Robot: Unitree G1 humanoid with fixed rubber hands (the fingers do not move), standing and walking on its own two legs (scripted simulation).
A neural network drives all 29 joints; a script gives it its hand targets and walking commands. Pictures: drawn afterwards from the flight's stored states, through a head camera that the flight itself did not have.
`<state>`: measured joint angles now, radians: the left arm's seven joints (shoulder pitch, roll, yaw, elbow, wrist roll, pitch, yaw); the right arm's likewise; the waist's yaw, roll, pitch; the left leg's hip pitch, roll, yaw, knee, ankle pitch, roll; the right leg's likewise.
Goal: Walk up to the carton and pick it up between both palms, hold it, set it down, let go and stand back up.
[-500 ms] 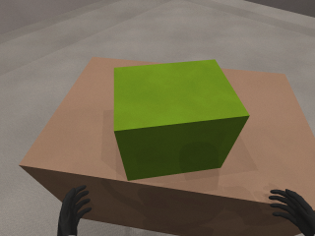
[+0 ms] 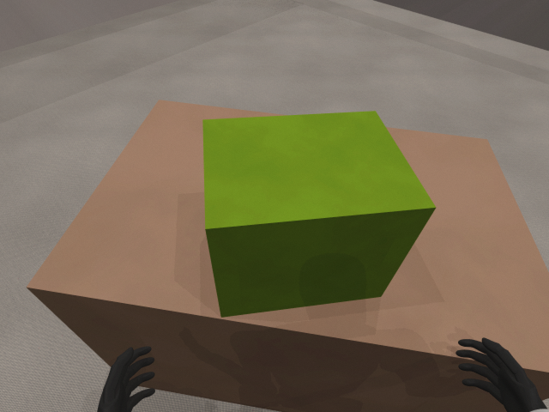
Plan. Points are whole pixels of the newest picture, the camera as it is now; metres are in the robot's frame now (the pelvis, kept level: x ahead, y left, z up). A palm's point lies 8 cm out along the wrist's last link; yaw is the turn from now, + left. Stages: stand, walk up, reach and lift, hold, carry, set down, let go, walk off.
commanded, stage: set down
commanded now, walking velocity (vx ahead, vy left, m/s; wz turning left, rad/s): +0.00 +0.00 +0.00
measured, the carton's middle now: (298, 214) +0.45 +0.00 +0.02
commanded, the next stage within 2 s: let go in 1.34 s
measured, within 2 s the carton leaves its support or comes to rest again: neither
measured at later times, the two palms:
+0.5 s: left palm out of the picture +0.13 +0.23 -0.05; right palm out of the picture +0.16 -0.24 -0.08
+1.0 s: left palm out of the picture +0.13 +0.25 -0.06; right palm out of the picture +0.14 -0.22 -0.09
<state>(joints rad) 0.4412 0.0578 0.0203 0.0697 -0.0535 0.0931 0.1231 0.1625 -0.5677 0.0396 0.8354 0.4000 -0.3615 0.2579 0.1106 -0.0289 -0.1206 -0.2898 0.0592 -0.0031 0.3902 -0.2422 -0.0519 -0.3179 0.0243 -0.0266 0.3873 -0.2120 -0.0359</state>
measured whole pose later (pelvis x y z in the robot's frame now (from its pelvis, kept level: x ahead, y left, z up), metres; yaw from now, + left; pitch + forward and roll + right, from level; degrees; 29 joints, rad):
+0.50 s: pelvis +0.00 +0.00 +0.00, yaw +0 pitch +6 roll -1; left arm 0.41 0.14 0.02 0.14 -0.05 0.11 0.08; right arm 0.20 -0.31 0.03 0.84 0.24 -0.30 0.17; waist 0.10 -0.04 -0.07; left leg -0.25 0.06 0.00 0.39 -0.25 -0.05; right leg -0.27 0.02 -0.02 0.36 -0.20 -0.03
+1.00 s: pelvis +0.00 +0.01 +0.00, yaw +0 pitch +5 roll -1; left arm 0.34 0.21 0.02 0.22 -0.05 0.17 0.02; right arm 0.21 -0.23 0.02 0.84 0.08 -0.28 0.05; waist 0.10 -0.04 -0.02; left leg -0.22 0.06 0.00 0.39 -0.25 -0.04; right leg -0.23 0.02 -0.02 0.34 -0.19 -0.02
